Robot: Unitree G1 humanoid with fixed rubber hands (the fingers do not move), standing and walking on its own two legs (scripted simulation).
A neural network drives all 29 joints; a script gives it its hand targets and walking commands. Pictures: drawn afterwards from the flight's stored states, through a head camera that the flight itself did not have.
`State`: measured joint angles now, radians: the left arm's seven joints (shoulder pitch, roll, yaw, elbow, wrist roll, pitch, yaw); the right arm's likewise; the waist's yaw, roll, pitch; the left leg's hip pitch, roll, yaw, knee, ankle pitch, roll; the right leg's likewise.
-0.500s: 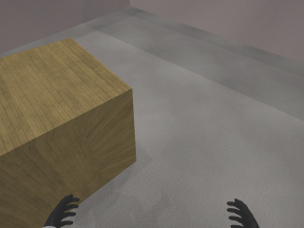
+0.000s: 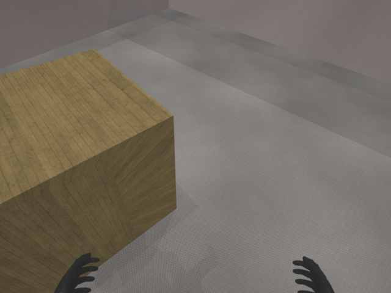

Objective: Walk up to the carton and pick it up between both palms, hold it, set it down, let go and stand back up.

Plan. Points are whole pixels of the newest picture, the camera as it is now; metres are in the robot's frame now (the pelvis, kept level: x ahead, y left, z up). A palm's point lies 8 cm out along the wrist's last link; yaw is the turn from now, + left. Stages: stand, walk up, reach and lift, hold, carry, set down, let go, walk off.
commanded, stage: stand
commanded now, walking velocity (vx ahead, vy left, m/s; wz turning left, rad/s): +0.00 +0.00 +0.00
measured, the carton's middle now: out of the picture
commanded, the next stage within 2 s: none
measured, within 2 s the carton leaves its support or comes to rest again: neither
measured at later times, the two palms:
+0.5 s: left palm out of the picture +0.13 +0.28 -0.08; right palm out of the picture +0.15 -0.26 -0.07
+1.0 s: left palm out of the picture +0.11 +0.28 -0.09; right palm out of the picture +0.12 -0.26 -0.08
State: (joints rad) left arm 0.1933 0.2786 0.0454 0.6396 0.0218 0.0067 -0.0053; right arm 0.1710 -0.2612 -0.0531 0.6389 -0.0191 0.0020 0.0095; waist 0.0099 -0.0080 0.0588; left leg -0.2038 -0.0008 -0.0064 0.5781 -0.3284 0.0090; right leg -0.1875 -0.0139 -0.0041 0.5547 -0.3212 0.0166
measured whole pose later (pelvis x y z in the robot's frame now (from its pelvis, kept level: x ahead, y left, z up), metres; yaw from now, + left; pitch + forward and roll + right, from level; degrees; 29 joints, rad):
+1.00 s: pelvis -0.01 +0.01 +0.01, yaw +0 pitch -4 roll +0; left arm 0.21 0.30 0.03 0.73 0.02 0.00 -0.01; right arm 0.18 -0.28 -0.04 0.73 -0.01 0.00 0.01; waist 0.01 -0.01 0.06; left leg -0.16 -0.02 0.00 0.49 -0.27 0.02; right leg -0.14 -0.03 0.01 0.47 -0.26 0.03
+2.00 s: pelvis -0.02 +0.01 +0.01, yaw -1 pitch -4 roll +0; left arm 0.22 0.31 0.01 0.88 0.01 0.00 0.01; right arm 0.17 -0.29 -0.03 0.92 -0.01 0.00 0.00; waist 0.01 -0.01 0.06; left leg -0.11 -0.02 0.01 0.38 -0.20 0.03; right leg -0.11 -0.04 0.02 0.39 -0.20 0.04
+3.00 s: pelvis -0.02 +0.01 +0.02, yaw -1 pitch -4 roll +0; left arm 0.23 0.30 0.00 0.98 0.01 0.00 0.02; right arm 0.17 -0.28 -0.03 1.02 -0.01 0.00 -0.01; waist 0.00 -0.01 0.06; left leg -0.10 -0.02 0.02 0.34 -0.17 0.02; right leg -0.11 -0.04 0.02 0.35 -0.18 0.03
